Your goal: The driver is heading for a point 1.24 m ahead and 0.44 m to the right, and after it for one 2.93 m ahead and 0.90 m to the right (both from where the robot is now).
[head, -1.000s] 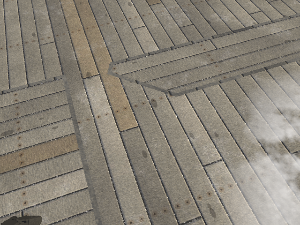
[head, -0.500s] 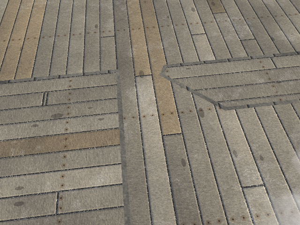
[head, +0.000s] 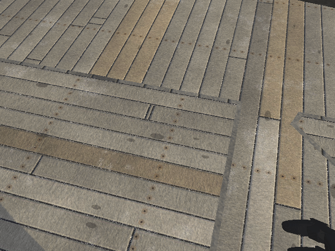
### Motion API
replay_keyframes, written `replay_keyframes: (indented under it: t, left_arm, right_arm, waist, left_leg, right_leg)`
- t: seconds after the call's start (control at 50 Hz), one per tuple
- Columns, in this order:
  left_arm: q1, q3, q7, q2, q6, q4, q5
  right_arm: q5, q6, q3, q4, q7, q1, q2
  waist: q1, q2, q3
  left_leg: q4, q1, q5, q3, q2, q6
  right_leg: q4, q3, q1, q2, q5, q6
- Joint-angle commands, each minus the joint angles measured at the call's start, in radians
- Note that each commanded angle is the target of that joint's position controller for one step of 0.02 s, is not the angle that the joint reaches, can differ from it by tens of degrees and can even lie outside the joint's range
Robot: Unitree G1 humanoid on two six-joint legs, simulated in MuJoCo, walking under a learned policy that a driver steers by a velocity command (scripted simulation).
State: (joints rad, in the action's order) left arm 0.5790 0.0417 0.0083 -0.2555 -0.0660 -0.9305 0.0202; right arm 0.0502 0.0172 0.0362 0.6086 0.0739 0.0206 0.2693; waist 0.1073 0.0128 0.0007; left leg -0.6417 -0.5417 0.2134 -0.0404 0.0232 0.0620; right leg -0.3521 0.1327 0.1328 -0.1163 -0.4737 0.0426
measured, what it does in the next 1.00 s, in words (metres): walks ahead, turning right: right foot, then left foot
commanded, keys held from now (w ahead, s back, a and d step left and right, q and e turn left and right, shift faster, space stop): w+e+shift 0.78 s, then w+shift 0.22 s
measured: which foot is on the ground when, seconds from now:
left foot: down 0.00-0.48, up 0.50-0.86, down 0.88-1.00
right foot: down 0.00-0.00, up 0.02-0.46, down 0.48-0.90, up 0.92-1.00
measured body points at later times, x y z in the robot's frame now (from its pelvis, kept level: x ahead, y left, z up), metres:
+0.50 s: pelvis +0.40 -0.02 -0.02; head +0.41 -0.02 +0.43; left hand +0.65 +0.17 -0.12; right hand +0.29 -0.25 -0.16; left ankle +0.15 +0.14 -0.62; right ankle +0.49 -0.05 -0.72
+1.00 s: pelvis +0.83 -0.18 +0.01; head +0.85 -0.21 +0.46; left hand +1.10 -0.02 -0.10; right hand +0.72 -0.47 -0.09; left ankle +0.96 -0.13 -0.71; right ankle +0.64 -0.13 -0.60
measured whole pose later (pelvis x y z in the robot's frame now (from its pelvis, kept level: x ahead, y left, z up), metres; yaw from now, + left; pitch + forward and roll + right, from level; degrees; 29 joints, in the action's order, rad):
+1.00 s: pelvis +0.83 -0.18 +0.01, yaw -47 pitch +1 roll +2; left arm 0.31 0.06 0.02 -0.35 -0.06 -0.83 0.03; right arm 0.06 0.07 0.04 0.73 0.00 0.21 0.30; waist 0.02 -0.03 0.03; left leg -0.57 -0.38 0.22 -0.04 -0.02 0.00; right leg -1.28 -0.10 -0.30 0.09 -0.30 -0.12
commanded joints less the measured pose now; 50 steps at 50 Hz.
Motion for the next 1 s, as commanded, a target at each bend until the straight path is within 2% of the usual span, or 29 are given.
replay_keyframes:
  t: [0.02,0.04,0.08,0.12,0.2,0.26,0.34,0.4,0.44,0.46,0.48,0.5,0.52,0.54,0.56,0.58,0.64,0.72,0.74,0.8,0.84,0.86,0.88,0.9,0.92,0.94,0.96,0.98,1.0]
  left_arm:
    - [-0.131,-0.001,0.021,-0.030,-0.032,0.182,-0.028]
    - [-0.225,0.026,0.014,-0.128,-0.029,0.175,-0.031]
    - [-0.234,0.027,0.021,-0.100,-0.019,0.155,-0.026]
    - [-0.164,0.024,0.036,-0.066,0.017,0.121,0.001]
    - [-0.286,0.021,0.062,-0.030,0.065,0.145,-0.006]
    - [-0.417,0.008,0.070,-0.029,0.067,0.196,-0.013]
    - [-0.544,-0.010,0.085,-0.042,0.060,0.253,-0.006]
    - [-0.486,-0.008,0.076,-0.081,0.069,0.252,-0.015]
    - [-0.187,0.029,0.054,-0.166,0.076,0.169,-0.017]
    - [0.029,0.062,0.037,-0.226,0.070,0.101,-0.015]
    - [0.014,0.095,0.014,-0.242,0.073,0.095,-0.052]
    - [-0.120,0.093,0.012,-0.309,0.075,0.111,-0.034]
    - [-0.158,0.105,0.012,-0.353,0.077,0.155,-0.012]
    - [-0.155,0.095,-0.001,-0.277,0.072,0.156,0.002]
    - [-0.181,0.077,-0.007,-0.213,0.061,0.139,0.007]
    - [-0.208,0.071,-0.009,-0.206,0.046,0.137,0.004]
    - [-0.256,0.057,-0.011,-0.196,-0.004,0.155,-0.012]
    - [-0.206,0.070,0.002,-0.215,-0.018,0.148,-0.018]
    - [-0.171,0.073,0.006,-0.220,-0.020,0.140,-0.023]
    - [-0.142,0.082,0.003,-0.233,-0.017,0.125,-0.026]
    - [-0.145,0.085,-0.005,-0.264,-0.023,0.117,-0.018]
    - [-0.179,0.090,-0.003,-0.297,-0.025,0.118,-0.007]
    - [-0.242,0.083,-0.001,-0.274,-0.032,0.129,0.004]
    - [-0.263,0.042,-0.005,-0.118,-0.043,0.157,0.017]
    - [-0.054,0.010,0.007,-0.032,-0.043,0.200,-0.047]
    - [-0.129,0.009,-0.008,-0.119,-0.023,0.156,-0.009]
    - [-0.235,0.016,0.004,-0.151,-0.016,0.167,0.007]
    - [-0.307,0.012,0.014,-0.147,-0.013,0.186,0.015]
    - [-0.358,0.007,0.028,-0.128,-0.008,0.215,0.025]
  right_arm:
    - [0.026,0.039,0.109,0.066,-0.064,0.552,0.368]
    - [0.023,0.040,0.093,0.051,-0.075,0.491,0.304]
    - [0.016,0.046,0.048,0.085,-0.065,0.362,0.156]
    - [-0.014,0.052,0.035,0.090,-0.073,0.280,0.112]
    - [-0.032,0.084,0.020,0.158,-0.065,0.318,0.044]
    - [-0.023,0.100,0.016,0.193,-0.064,0.357,0.029]
    - [-0.020,0.093,0.017,0.231,-0.092,0.387,0.074]
    - [-0.021,0.080,0.034,0.225,-0.122,0.386,0.177]
    - [-0.007,0.046,0.054,0.196,-0.132,0.298,0.230]
    - [-0.003,0.032,0.059,0.174,-0.124,0.245,0.238]
    - [-0.024,0.031,0.058,0.170,-0.100,0.183,0.195]
    - [0.005,0.055,0.008,0.091,-0.079,0.251,0.035]
    - [-0.017,0.085,-0.001,-0.003,-0.078,0.238,0.054]
    - [-0.007,0.112,-0.002,0.002,-0.076,0.199,0.106]
    - [-0.008,0.116,0.001,0.001,-0.073,0.168,0.122]
    - [0.011,0.104,-0.005,0.013,-0.078,0.159,0.111]
    - [0.035,0.041,-0.022,0.010,-0.072,0.150,0.085]
    - [-0.007,0.036,-0.047,-0.074,-0.055,-0.063,0.043]
    - [-0.017,0.041,-0.052,-0.096,-0.054,-0.091,0.036]
    - [-0.023,0.050,-0.042,-0.108,-0.059,-0.112,0.073]
    - [-0.018,0.057,-0.012,-0.062,-0.072,0.035,0.139]
    - [-0.023,0.062,0.013,-0.021,-0.085,0.198,0.184]
    - [-0.021,0.063,0.036,0.039,-0.104,0.416,0.224]
    - [0.006,0.067,0.053,0.082,-0.121,0.606,0.280]
    - [0.027,0.068,0.070,0.085,-0.100,0.477,0.356]
    - [0.014,0.061,0.062,0.045,-0.083,0.321,0.227]
    - [0.002,0.060,0.045,0.045,-0.074,0.268,0.147]
    - [0.009,0.063,0.039,0.076,-0.069,0.278,0.120]
    - [0.008,0.070,0.031,0.117,-0.071,0.320,0.105]
  waist:
    - [-0.304,0.312,-0.402]
    - [-0.317,0.126,-0.328]
    - [-0.188,0.030,-0.049]
    - [-0.113,0.142,-0.014]
    - [-0.093,0.092,0.100]
    - [-0.092,0.083,0.165]
    - [-0.077,0.029,0.193]
    - [-0.012,0.086,0.095]
    - [0.143,0.118,-0.059]
    - [0.227,0.078,-0.135]
    - [0.228,-0.119,-0.096]
    - [0.002,-0.273,-0.013]
    - [-0.002,-0.220,-0.204]
    - [-0.018,-0.035,-0.073]
    - [-0.072,0.069,0.028]
    - [-0.113,0.107,0.086]
    - [-0.163,0.118,0.110]
    - [-0.069,0.042,0.108]
    - [-0.041,-0.028,0.098]
    - [-0.015,-0.049,0.044]
    - [-0.078,-0.066,-0.069]
    - [-0.181,-0.075,-0.154]
    - [-0.308,-0.066,-0.233]
    - [-0.343,0.128,-0.322]
    - [-0.146,0.487,-0.397]
    - [-0.147,0.216,-0.221]
    - [-0.154,0.059,-0.120]
    - [-0.154,-0.024,-0.063]
    - [-0.148,-0.016,-0.031]
  left_leg:
    - [0.290,1.031,0.723,0.656,0.410,0.063]
    - [0.415,0.847,0.738,0.764,0.417,0.021]
    - [0.372,0.576,0.299,0.410,0.327,-0.014]
    - [0.451,0.455,0.255,0.246,0.265,-0.023]
    - [0.518,0.429,0.003,-0.013,0.204,-0.075]
    - [0.545,0.420,-0.212,-0.150,0.178,-0.071]
    - [0.540,0.534,-0.650,-0.277,0.165,-0.086]
    - [0.338,0.637,-1.376,-0.298,0.217,-0.098]
    - [-0.009,0.622,-1.476,-0.260,0.248,-0.072]
    - [-0.328,0.501,-1.317,-0.222,0.242,-0.047]
    - [-0.777,0.286,-0.437,-0.218,0.032,-0.046]
    - [-1.056,-0.113,0.270,-0.100,-0.085,-0.072]
    - [-1.121,-0.298,0.267,0.115,-0.093,-0.089]
    - [-1.000,-0.360,0.216,0.155,-0.023,-0.074]
    - [-0.865,-0.319,0.159,0.159,0.025,-0.075]
    - [-0.801,-0.260,0.158,0.149,0.046,-0.086]
    - [-0.573,-0.089,0.131,0.106,0.103,-0.138]
    - [-0.160,0.036,-0.191,0.034,0.064,-0.145]
    - [-0.073,0.062,-0.262,0.028,0.051,-0.132]
    - [0.088,0.134,-0.307,0.026,0.001,-0.097]
    - [0.112,0.299,-0.227,0.025,-0.053,-0.065]
    - [0.102,0.450,-0.147,0.017,-0.055,-0.049]
    - [0.075,0.669,-0.064,0.041,0.001,-0.033]
    - [0.079,0.863,0.301,0.300,0.210,-0.028]
    - [0.395,0.943,0.498,0.990,0.421,0.103]
    - [0.422,0.804,0.681,0.945,0.376,0.133]
    - [0.401,0.670,0.547,0.741,0.328,0.130]
    - [0.399,0.571,0.378,0.605,0.283,0.121]
    - [0.403,0.514,0.282,0.507,0.247,0.110]
  right_leg:
    - [-0.895,-0.142,-0.814,0.126,-0.060,-0.154]
    - [-1.008,-0.281,-0.858,0.124,0.044,-0.178]
    - [-0.952,-0.244,-0.841,0.012,0.233,-0.173]
    - [-0.931,-0.194,-0.791,-0.016,0.264,-0.133]
    - [-0.952,-0.159,-0.904,-0.020,0.382,-0.125]
    - [-0.837,-0.100,-0.942,-0.001,0.496,-0.135]
    - [-0.567,0.027,-0.892,0.052,0.508,-0.188]
    - [-0.466,0.118,-0.666,0.159,0.435,-0.244]
    - [-0.465,0.088,-0.365,0.209,0.319,-0.285]
    - [-0.382,-0.001,-0.126,0.218,0.254,-0.323]
    - [-0.202,-0.129,0.013,0.181,0.264,-0.362]
    - [-0.292,-0.467,0.069,0.054,0.522,-0.435]
    - [-0.036,-0.887,0.201,-0.090,0.156,-0.610]
    - [0.139,-0.978,0.083,-0.134,-0.066,-0.546]
    - [0.161,-0.910,-0.065,-0.107,-0.060,-0.488]
    - [0.156,-0.817,-0.194,-0.062,0.055,-0.454]
    - [0.190,-0.602,-0.475,0.072,0.177,-0.411]
    - [0.190,-0.476,-0.510,0.173,0.465,-0.337]
    - [0.164,-0.495,-0.477,0.153,0.588,-0.323]
    - [0.103,-0.505,-0.306,0.118,0.768,-0.274]
    - [-0.068,-0.501,-0.181,0.096,1.063,-0.228]
    - [-0.255,-0.486,-0.176,0.089,1.135,-0.208]
    - [-0.513,-0.448,-0.296,0.120,1.042,-0.192]
    - [-0.898,-0.389,-0.494,0.189,0.411,-0.191]
    - [-1.087,-0.321,-0.765,0.295,0.014,-0.153]
    - [-1.109,-0.292,-0.865,0.179,0.130,-0.170]
    - [-1.054,-0.270,-0.852,0.143,0.214,-0.160]
    - [-1.007,-0.264,-0.831,0.122,0.225,-0.156]
    - [-0.967,-0.277,-0.826,0.106,0.216,-0.156]
Velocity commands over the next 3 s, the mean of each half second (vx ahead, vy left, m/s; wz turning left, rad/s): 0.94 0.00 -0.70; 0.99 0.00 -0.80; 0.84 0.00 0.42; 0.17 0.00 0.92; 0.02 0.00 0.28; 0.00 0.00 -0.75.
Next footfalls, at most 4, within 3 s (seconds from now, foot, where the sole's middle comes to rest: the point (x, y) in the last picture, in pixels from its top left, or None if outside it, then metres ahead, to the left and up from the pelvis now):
0.48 right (212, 233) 0.53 -0.07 -0.75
0.88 left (233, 140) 0.98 -0.16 -0.75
1.30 right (325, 131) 1.08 -0.60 -0.75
1.68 left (307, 80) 1.43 -0.57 -0.75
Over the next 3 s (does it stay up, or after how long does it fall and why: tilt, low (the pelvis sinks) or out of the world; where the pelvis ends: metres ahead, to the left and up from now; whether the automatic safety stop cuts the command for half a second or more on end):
stays up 1.34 -0.71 0.02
